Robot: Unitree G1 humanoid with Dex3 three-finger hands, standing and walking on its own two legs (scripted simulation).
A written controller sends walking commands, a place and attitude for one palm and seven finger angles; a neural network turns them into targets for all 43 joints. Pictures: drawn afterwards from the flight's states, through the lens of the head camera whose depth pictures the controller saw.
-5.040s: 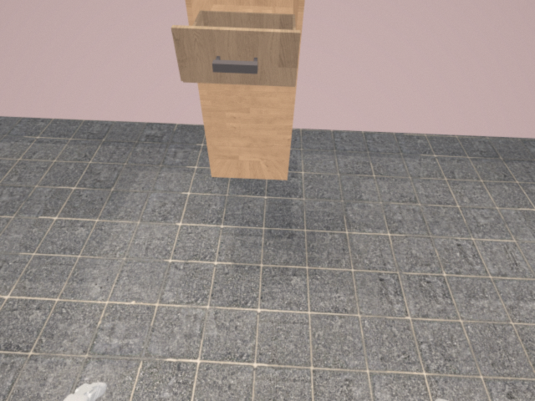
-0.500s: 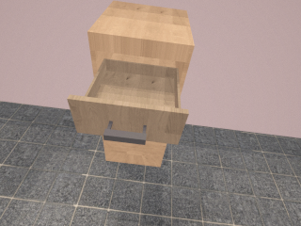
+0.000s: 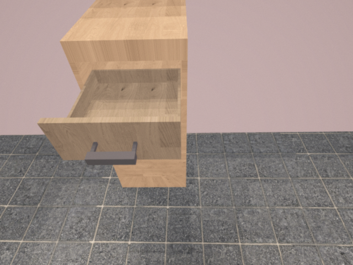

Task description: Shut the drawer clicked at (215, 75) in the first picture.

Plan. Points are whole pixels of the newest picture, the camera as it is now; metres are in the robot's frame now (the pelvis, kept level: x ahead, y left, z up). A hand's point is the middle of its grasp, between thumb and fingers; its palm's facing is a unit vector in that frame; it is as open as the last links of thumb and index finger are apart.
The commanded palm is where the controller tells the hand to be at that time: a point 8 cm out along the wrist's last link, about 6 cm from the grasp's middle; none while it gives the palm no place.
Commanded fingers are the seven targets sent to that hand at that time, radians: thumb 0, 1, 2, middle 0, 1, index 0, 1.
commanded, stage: come to a stop and stand still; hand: left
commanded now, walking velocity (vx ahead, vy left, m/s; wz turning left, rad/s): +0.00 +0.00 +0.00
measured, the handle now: (113, 151) +0.40 +0.18 +0.03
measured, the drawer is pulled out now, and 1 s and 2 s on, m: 0.30 0.30 0.30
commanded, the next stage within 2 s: look again from close up in 0.40 s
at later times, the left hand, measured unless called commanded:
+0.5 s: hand out of the picture -0.03 +0.12 -0.18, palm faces +0.09 -0.99 -0.15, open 7.4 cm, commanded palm none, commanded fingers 0.00 0.90 0.90 -0.20 -0.30 -0.20 -0.30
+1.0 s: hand out of the picture +0.02 +0.23 -0.17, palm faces -0.01 -0.97 -0.22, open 7.4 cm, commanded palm none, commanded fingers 0.00 0.90 0.90 -0.20 -0.30 -0.20 -0.30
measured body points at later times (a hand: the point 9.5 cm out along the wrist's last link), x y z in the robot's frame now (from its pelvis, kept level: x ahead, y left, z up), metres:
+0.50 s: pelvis +0.01 -0.02 +0.00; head +0.02 -0.02 +0.45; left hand -0.03 +0.18 -0.16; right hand +0.03 -0.24 -0.16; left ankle +0.00 +0.15 -0.74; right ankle -0.03 -0.09 -0.74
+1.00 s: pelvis +0.00 +0.04 +0.00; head +0.02 +0.04 +0.45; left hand +0.02 +0.28 -0.16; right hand +0.00 -0.18 -0.16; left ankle +0.00 +0.12 -0.74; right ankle -0.03 -0.09 -0.74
